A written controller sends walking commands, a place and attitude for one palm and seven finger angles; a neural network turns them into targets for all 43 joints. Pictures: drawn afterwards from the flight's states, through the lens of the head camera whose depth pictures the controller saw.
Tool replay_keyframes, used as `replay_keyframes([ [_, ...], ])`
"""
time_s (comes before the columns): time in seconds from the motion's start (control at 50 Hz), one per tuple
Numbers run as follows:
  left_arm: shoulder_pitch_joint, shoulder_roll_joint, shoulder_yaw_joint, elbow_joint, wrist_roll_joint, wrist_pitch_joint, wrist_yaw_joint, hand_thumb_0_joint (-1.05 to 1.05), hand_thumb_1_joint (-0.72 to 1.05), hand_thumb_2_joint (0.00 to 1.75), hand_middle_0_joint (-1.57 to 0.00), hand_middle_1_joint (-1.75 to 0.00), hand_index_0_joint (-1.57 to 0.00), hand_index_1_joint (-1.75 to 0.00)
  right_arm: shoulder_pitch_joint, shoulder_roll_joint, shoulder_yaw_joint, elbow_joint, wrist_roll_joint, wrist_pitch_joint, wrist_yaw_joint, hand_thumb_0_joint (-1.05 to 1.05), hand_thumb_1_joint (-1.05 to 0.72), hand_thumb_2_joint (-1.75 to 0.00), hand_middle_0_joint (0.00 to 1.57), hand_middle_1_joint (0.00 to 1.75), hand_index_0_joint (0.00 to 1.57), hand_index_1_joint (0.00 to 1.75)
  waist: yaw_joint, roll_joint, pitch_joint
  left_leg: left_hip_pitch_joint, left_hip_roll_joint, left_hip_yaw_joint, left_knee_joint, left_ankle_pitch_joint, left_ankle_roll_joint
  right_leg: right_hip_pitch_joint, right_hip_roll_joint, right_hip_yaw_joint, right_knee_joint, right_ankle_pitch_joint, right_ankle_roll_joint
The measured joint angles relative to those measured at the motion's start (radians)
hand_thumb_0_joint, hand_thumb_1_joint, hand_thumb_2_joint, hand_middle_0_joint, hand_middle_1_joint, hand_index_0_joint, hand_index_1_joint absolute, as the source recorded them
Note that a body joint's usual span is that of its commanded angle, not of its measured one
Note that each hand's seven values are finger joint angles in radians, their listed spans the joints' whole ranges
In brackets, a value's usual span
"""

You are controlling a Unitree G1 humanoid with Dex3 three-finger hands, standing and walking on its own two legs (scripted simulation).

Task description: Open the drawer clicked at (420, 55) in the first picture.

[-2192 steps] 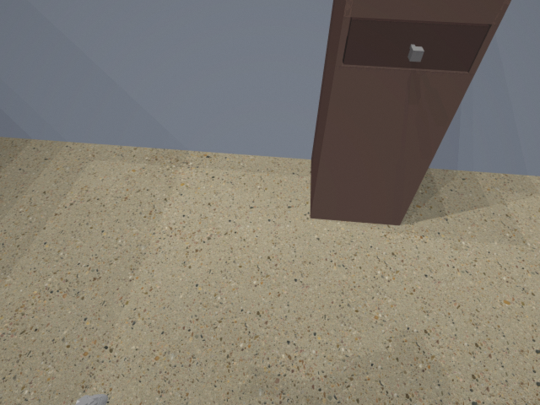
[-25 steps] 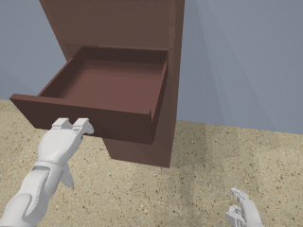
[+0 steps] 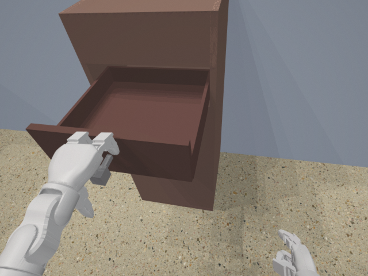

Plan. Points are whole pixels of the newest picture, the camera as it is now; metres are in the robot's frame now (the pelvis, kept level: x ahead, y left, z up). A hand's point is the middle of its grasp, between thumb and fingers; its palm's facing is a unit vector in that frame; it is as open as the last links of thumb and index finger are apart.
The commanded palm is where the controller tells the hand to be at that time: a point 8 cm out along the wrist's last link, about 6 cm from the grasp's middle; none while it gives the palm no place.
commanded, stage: lift the hand off the handle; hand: left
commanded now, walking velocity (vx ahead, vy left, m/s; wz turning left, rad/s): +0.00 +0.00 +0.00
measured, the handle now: (103, 168) +0.31 +0.24 +0.08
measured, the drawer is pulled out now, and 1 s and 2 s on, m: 0.30 0.30 0.30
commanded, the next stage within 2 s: draw the hand back to the body in 0.84 s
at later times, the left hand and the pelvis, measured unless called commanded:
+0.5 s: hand (74, 149) +0.28 +0.24 +0.18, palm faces +0.10 -0.04 -0.99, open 13.8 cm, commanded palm +0.24 +0.24 +0.25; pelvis +0.01 -0.01 +0.01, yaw +1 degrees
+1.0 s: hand (76, 135) +0.29 +0.23 +0.21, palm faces +0.10 -0.05 -0.99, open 13.8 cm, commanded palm +0.25 +0.24 +0.28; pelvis -0.01 +0.00 +0.01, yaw +1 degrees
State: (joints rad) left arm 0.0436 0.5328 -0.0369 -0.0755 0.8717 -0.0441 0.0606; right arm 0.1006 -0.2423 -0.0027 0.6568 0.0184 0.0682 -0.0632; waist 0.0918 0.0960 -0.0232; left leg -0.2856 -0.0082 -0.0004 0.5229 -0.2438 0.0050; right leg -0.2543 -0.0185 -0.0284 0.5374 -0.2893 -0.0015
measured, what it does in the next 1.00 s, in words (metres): stands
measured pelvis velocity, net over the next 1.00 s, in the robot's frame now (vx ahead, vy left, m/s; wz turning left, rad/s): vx -0.01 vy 0.00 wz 0.01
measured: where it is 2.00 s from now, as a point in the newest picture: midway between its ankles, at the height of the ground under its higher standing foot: outside the picture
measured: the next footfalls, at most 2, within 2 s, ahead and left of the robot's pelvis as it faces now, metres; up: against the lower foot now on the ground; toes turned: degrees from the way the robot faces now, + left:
none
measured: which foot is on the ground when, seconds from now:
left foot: down 0.00-1.00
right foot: down 0.00-1.00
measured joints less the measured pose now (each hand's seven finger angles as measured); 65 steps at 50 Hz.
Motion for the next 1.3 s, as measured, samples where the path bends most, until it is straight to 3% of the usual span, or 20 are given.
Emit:
replay_keyframes([
  [0.14,-0.018,0.015,-0.011,-0.071,-0.019,0.042,-0.066,0.0,-0.49,0.31,-0.36,-1.22,-0.39,-1.24,-0.04,0.006,0.021,-0.017,0.0,0.005,0.014,0.01,-0.91,-0.9,0.2,0.3,0.2,0.3,0.013,0.005,0.005,0.055,-0.002,-0.005,-0.05,0.019,0.0,0.057,-0.002,-0.005,-0.05,0.017,0.0],
  [0.36,-0.067,0.064,0.046,-0.133,-0.067,0.099,-0.173,0.0,-0.49,0.31,-0.33,-1.21,-0.34,-1.21,-0.055,-0.005,0.047,-0.024,0.003,0.029,0.038,0.01,-0.91,-0.9,0.2,0.3,0.2,0.3,0.018,0.016,0.011,0.1,0.001,-0.015,-0.096,0.038,-0.006,0.105,0.003,-0.016,-0.097,0.034,-0.004],
  [0.5,-0.074,0.106,0.087,-0.161,-0.114,0.082,-0.238,0.0,-0.49,0.31,-0.32,-1.2,-0.32,-1.21,-0.032,-0.027,0.046,-0.026,0.004,0.024,0.04,0.01,-0.91,-0.9,0.2,0.3,0.2,0.3,0.008,0.022,0.016,0.099,0.005,-0.018,-0.093,0.037,-0.009,0.108,0.007,-0.019,-0.1,0.035,-0.007],
  [0.68,-0.112,0.148,0.141,-0.173,-0.169,0.064,-0.257,0.0,-0.49,0.31,-0.32,-1.2,-0.32,-1.21,-0.008,-0.049,0.036,-0.019,0.011,0.012,0.045,0.01,-0.91,-0.9,0.2,0.3,0.2,0.3,0.002,0.027,0.017,0.085,0.006,-0.021,-0.079,0.036,-0.01,0.094,0.008,-0.021,-0.087,0.034,-0.008],
  [0.9,-0.215,0.157,0.132,-0.1,-0.173,0.096,-0.33,0.0,-0.5,0.31,-0.31,-1.2,-0.32,-1.21,-0.016,-0.051,0.044,-0.034,0.021,0.006,0.048,0.01,-0.91,-0.9,0.2,0.3,0.2,0.3,-0.006,0.028,0.013,0.057,0.004,-0.022,-0.069,0.044,-0.008,0.067,0.006,-0.022,-0.077,0.041,-0.005],
  [1.02,-0.211,0.134,0.093,-0.128,-0.161,0.059,-0.315,0.0,-0.49,0.31,-0.32,-1.2,-0.32,-1.21,-0.02,-0.039,0.046,-0.04,0.013,0.001,0.052,0.01,-0.91,-0.9,0.2,0.3,0.2,0.3,-0.008,0.022,0.017,0.053,0.002,-0.016,-0.068,0.045,-0.004,0.061,0.004,-0.016,-0.075,0.044,-0.003],
  [1.08,-0.191,0.14,0.109,-0.149,-0.164,0.054,-0.293,0.0,-0.49,0.31,-0.32,-1.2,-0.32,-1.21,-0.022,-0.031,0.048,-0.04,0.012,0.006,0.058,0.01,-0.91,-0.9,0.2,0.3,0.2,0.3,-0.008,0.02,0.018,0.055,0.003,-0.009,-0.07,0.044,-0.004,0.059,0.005,-0.009,-0.075,0.044,-0.002],
  [1.18,-0.135,0.155,0.158,-0.199,-0.175,0.1,-0.273,0.0,-0.49,0.31,-0.32,-1.2,-0.32,-1.21,-0.016,-0.03,0.051,-0.044,0.017,0.016,0.069,0.01,-0.91,-0.9,0.2,0.3,0.2,0.3,0.0,0.023,0.014,0.057,0.002,-0.003,-0.067,0.038,-0.002,0.059,0.004,-0.003,-0.071,0.04,0.001],
  [1.3,-0.063,0.146,0.156,-0.266,-0.175,0.138,-0.295,0.0,-0.49,0.31,-0.32,-1.2,-0.32,-1.21,-0.02,-0.04,0.054,-0.045,0.019,0.016,0.064,0.01,-0.91,-0.9,0.2,0.3,0.2,0.3,0.013,0.028,0.014,0.058,-0.003,-0.009,-0.061,0.035,0.002,0.065,-0.002,-0.009,-0.068,0.035,0.004],
])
